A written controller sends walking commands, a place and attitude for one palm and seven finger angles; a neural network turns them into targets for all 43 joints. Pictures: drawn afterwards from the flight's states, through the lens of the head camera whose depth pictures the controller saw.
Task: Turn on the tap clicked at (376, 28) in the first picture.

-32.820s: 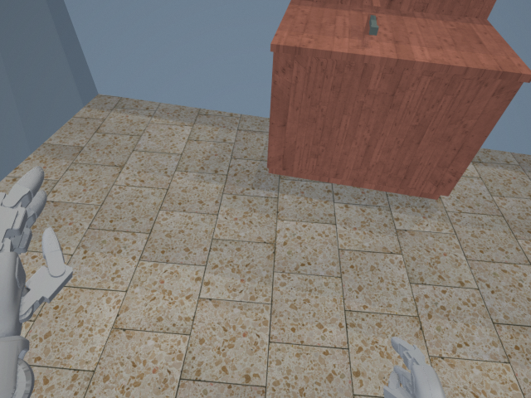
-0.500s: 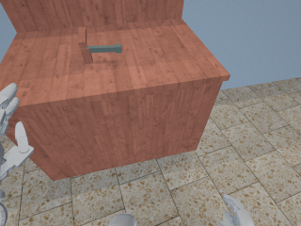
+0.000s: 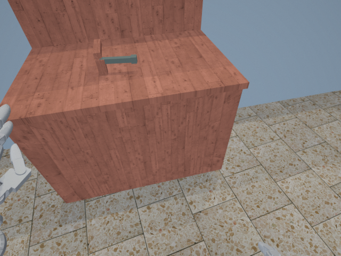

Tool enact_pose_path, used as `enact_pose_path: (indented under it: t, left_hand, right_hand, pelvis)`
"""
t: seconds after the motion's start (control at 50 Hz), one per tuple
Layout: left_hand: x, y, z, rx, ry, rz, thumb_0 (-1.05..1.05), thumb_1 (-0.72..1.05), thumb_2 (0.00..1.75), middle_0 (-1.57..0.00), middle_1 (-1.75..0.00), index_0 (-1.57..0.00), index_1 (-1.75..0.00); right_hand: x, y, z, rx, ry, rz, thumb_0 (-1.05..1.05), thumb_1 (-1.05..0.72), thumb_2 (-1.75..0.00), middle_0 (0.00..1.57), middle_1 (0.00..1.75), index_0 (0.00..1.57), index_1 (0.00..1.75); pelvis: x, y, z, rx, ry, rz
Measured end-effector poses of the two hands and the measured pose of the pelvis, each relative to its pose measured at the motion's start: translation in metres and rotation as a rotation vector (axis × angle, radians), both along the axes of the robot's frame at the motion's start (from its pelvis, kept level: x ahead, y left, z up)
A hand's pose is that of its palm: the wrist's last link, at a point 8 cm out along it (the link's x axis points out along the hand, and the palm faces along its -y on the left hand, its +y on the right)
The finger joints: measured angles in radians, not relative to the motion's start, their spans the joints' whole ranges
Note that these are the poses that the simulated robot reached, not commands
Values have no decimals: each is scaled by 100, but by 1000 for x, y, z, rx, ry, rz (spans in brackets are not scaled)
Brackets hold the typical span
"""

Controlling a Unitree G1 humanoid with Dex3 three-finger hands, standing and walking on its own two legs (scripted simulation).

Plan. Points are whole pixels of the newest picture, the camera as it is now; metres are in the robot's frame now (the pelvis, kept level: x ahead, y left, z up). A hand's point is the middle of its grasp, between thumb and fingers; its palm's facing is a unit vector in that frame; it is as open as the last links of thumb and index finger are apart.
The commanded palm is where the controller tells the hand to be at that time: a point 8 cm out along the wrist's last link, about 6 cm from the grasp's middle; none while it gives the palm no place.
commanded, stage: stop stepping back and stand still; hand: left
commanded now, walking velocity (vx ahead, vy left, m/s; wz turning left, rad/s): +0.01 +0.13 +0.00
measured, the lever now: (133, 59) +0.86 +0.19 +0.07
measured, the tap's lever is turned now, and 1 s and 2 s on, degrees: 80 80 80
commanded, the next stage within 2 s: stand and check the lever's angle in 0.22 s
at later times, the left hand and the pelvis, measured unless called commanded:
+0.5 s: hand (44, 176) +0.22 +0.23 +0.17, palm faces +0.40 -0.85 -0.34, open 7.4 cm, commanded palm +0.16 +0.28 +0.20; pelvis +0.01 -0.01 +0.02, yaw +2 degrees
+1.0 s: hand (45, 154) +0.25 +0.24 +0.18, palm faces +0.37 -0.86 -0.35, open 7.4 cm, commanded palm +0.20 +0.29 +0.20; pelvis +0.04 +0.00 +0.03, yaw +1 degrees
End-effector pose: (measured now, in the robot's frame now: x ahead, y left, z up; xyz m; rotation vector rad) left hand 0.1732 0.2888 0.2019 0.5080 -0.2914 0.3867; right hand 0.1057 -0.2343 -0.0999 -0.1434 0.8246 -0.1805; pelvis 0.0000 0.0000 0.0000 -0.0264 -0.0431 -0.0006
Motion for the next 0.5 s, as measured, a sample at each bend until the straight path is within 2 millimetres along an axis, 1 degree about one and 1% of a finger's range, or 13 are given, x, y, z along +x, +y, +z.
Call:
enact_pose_path:
  t: [0.02, 0.06, 0.08, 0.12, 0.18, 0.24, 0.3, 0.34, 0.38, 0.44, 0.5]
  left_hand:
    - [-2, -3, -9, -31, 23, -2, 1, 90, 90, -21, -30, -20, -30]
    - [-6, -11, -22, -92, 57, -16, 1, 90, 90, -21, -30, -20, -30]
    - [-8, -15, -26, -114, 68, -27, 1, 90, 90, -21, -30, -20, -30]
    - [-12, -22, -27, -128, 73, -54, 1, 89, 90, -21, -30, -20, -30]
    - [-16, -27, -14, -100, 23, -101, 2, 89, 90, -21, -30, -21, -30]
    - [-15, -23, 3, -40, -57, -112, 2, 89, 90, -22, -30, -21, -30]
    - [-7, -13, 23, 14, -101, -57, 1, 89, 90, -22, -30, -21, -30]
    - [-2, -7, 28, 24, -104, -11, 1, 89, 90, -22, -30, -21, -30]
    - [1, -5, 22, 23, -82, 22, 1, 89, 90, -21, -30, -21, -30]
    - [4, -10, -2, -54, 15, 32, 1, 90, 90, -21, -30, -20, -30]
    - [3, -18, -21, -136, 97, 14, 1, 90, 90, -21, -30, -20, -30]
  right_hand:
    - [2, -2, -2, -4, 11, 7, 1, -90, -90, 20, 30, 21, 30]
    - [7, -6, 2, -16, 22, 22, 1, -90, -90, 20, 30, 21, 30]
    - [9, -8, 6, -25, 20, 29, 1, -90, -90, 20, 30, 21, 30]
    - [15, -11, 18, -49, -2, 35, 2, -91, -90, 20, 30, 21, 30]
    - [27, -14, 36, -101, -61, 39, 2, -91, -90, 20, 30, 21, 30]
    - [40, -14, 45, -137, -126, 35, 1, -91, -90, 20, 30, 21, 30]
    - [48, -7, 50, -96, -157, 38, 1, -91, -90, 20, 30, 20, 30]
    - [53, -2, 49, -60, -163, 51, 1, -91, -90, 20, 30, 20, 30]
    - [58, 0, 43, -29, -165, 68, 1, -91, -90, 20, 30, 21, 30]
    - [63, 2, 34, -6, -122, 86, 1, -90, -90, 20, 30, 21, 30]
    - [64, 3, 35, -16, -75, 100, 1, -90, -90, 20, 30, 21, 30]
  pelvis:
    - [-3, -1, -1, -7, -8, 8]
    - [-8, -2, 1, -5, -18, 13]
    - [-9, -3, 3, 1, -19, 11]
    - [-10, -5, 6, 14, -15, 7]
    - [-10, -4, 7, 21, -5, 3]
    - [-10, 0, 4, 19, -3, -2]
    - [-5, -3, 12, 29, 0, 10]
    - [1, -6, 15, 29, 5, 22]
    - [7, -11, 12, 36, 6, 25]
    - [9, -11, 13, 9, -1, 36]
    - [13, -9, 17, 15, 2, 34]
